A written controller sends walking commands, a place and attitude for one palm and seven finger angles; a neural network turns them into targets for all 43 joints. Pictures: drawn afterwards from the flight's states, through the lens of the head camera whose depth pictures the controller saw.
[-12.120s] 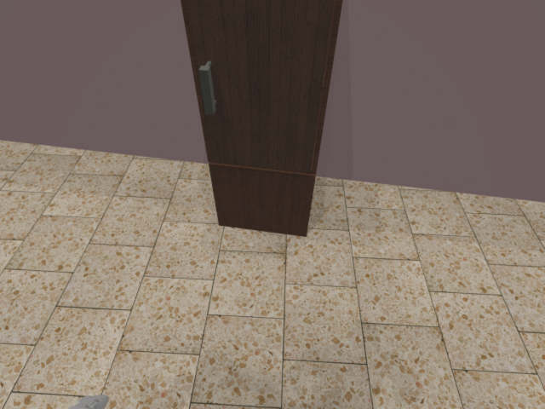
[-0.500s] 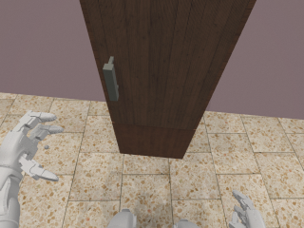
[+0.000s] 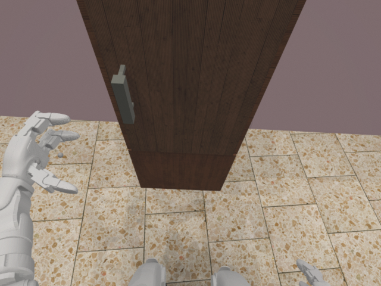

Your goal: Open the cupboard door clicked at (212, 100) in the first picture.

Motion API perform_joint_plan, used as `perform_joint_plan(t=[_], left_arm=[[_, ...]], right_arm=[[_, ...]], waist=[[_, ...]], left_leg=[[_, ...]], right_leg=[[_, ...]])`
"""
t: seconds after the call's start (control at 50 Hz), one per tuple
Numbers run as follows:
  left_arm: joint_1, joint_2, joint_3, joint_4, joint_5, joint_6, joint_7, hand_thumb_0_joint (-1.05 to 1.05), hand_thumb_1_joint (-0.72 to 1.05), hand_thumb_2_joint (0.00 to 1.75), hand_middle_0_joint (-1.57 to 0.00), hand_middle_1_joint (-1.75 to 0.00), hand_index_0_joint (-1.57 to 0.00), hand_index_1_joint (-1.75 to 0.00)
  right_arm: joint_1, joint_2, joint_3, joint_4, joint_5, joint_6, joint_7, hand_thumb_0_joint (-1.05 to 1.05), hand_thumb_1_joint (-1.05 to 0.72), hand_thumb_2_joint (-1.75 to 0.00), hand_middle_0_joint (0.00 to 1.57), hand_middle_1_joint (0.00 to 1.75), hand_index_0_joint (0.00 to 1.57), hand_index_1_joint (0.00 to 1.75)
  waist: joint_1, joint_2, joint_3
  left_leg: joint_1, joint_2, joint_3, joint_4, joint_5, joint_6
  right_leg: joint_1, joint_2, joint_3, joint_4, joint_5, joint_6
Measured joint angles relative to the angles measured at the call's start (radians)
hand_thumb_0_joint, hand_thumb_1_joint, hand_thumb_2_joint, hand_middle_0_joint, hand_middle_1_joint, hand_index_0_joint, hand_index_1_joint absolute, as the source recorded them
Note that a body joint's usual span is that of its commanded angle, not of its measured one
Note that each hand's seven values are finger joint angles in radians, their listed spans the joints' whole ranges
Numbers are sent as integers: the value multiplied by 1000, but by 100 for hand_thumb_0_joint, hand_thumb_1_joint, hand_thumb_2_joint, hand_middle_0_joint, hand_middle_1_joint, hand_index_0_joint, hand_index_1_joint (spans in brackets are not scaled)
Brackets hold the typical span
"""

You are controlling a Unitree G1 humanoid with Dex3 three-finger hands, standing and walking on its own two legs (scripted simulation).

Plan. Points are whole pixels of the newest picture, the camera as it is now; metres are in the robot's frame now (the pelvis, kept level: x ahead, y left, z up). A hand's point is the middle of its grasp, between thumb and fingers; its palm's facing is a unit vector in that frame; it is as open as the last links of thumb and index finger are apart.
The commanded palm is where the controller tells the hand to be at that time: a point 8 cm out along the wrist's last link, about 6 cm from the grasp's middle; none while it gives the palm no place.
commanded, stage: move the hooked fingers beside the handle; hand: left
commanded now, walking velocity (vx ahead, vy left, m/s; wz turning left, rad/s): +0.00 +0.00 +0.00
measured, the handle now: (126, 95) +0.54 +0.17 +0.04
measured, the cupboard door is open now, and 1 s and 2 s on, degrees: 0 0 0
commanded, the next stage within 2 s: slide the fingers in behind the handle in 1.82 s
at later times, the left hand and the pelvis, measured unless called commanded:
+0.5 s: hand (77, 129) +0.42 +0.25 +0.05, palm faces -0.02 -1.00 -0.01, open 14.0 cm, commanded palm +0.40 +0.30 +0.05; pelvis -0.01 +0.00 -0.01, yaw +0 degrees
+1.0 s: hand (91, 106) +0.48 +0.24 +0.06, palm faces -0.01 -1.00 -0.01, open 14.0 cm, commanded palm +0.47 +0.28 +0.05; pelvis -0.01 +0.00 -0.02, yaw -1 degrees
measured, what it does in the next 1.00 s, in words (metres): stands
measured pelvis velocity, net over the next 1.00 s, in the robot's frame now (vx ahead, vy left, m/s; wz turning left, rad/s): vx -0.01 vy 0.00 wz -0.02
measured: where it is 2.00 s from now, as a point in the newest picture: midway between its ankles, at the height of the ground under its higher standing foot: outside the picture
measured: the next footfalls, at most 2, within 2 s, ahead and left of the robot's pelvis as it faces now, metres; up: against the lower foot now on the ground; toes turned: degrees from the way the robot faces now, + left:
none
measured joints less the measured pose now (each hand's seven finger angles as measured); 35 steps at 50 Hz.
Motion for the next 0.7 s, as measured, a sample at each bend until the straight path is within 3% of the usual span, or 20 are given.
perform_joint_plan(t=[0.2,0.7], left_arm=[[-114,-5,-16,100,48,-22,38,-1,-50,30,-30,-120,-30,-119],[-388,69,4,366,128,-75,88,-1,-50,30,-30,-120,-30,-119]], right_arm=[[-7,7,3,18,-6,33,4,1,-91,-90,20,30,20,30],[24,6,6,43,-18,126,21,1,-91,-90,20,30,20,30]], waist=[[-11,-3,1],[-56,-4,-2]], left_leg=[[-19,-3,1,8,1,4],[-109,11,1,59,-9,4]], right_leg=[[-18,-3,1,7,1,3],[-110,9,4,53,-2,2]])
